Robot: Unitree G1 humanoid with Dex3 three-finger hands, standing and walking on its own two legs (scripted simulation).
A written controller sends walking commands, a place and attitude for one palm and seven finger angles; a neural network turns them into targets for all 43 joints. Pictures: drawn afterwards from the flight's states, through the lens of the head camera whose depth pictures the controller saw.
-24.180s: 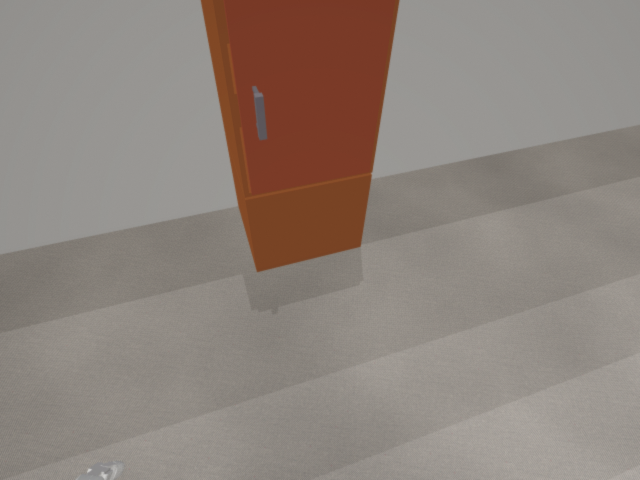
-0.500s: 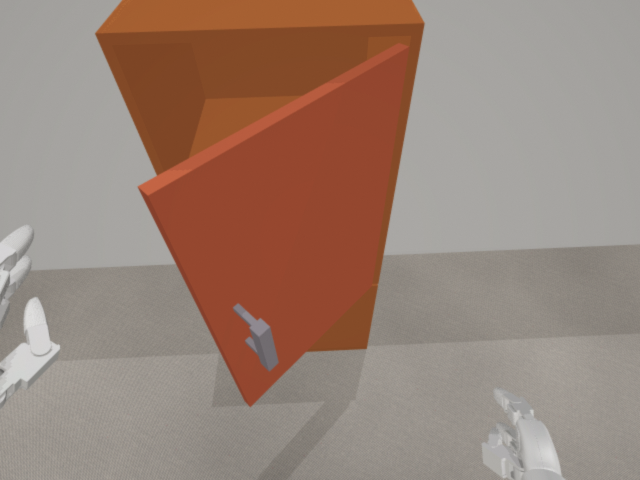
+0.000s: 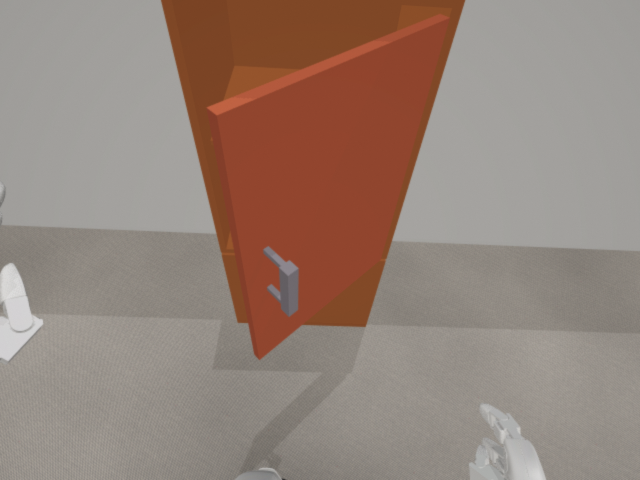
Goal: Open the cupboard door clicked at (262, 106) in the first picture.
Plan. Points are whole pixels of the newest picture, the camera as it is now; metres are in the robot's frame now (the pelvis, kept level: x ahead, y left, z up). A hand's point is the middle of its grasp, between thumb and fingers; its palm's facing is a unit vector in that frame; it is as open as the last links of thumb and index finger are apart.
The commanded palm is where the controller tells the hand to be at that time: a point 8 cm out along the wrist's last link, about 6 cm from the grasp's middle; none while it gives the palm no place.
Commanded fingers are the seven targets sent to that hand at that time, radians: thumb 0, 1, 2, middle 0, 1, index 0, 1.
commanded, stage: step back with the hand held close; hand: left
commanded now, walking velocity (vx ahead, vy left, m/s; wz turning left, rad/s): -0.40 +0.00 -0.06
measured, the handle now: (280, 281) +0.41 +0.08 -0.04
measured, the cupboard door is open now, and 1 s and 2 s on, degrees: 44 44 44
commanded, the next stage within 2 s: stop stepping back and stand still in 0.46 s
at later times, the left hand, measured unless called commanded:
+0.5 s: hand out of the picture +0.13 +0.28 +0.18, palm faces +0.41 -0.82 -0.41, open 7.4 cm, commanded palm +0.07 +0.30 +0.19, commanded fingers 0.00 0.90 0.90 -0.20 -0.30 -0.20 -0.30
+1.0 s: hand out of the picture +0.03 +0.23 +0.18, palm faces +0.31 -0.83 -0.47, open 7.4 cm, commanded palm -0.02 +0.28 +0.19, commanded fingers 0.00 0.90 0.90 -0.20 -0.30 -0.20 -0.30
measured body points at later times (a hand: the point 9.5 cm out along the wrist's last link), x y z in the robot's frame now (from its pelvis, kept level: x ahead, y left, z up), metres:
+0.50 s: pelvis -0.09 +0.01 +0.02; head -0.05 +0.06 +0.46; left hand +0.10 +0.32 +0.20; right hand +0.11 -0.21 -0.04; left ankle +0.04 +0.08 -0.73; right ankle -0.23 -0.13 -0.65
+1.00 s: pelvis -0.19 -0.01 +0.01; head -0.20 +0.01 +0.46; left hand +0.01 +0.27 +0.20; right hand -0.11 -0.27 -0.09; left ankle -0.08 +0.09 -0.70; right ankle -0.28 -0.10 -0.73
